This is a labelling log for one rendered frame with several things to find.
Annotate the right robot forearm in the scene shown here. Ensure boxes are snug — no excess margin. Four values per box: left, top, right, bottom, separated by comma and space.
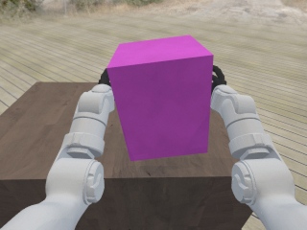
210, 84, 295, 188

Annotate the robot right upper arm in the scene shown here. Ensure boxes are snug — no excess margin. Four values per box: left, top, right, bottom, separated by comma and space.
231, 158, 307, 230

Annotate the robot left upper arm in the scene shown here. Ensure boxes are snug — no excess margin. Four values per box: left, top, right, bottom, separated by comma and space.
0, 157, 105, 230

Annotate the left robot hand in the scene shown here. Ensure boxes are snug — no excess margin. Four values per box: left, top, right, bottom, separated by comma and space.
98, 69, 115, 101

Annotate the left robot forearm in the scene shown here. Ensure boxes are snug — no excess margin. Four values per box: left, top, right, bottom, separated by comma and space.
45, 83, 115, 195

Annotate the carton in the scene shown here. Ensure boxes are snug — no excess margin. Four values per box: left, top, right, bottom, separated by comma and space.
106, 34, 214, 161

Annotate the pedestal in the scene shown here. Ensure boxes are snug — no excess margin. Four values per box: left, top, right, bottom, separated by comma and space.
0, 81, 253, 230

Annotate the right robot hand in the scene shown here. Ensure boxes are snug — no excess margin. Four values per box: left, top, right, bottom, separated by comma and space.
211, 65, 227, 96

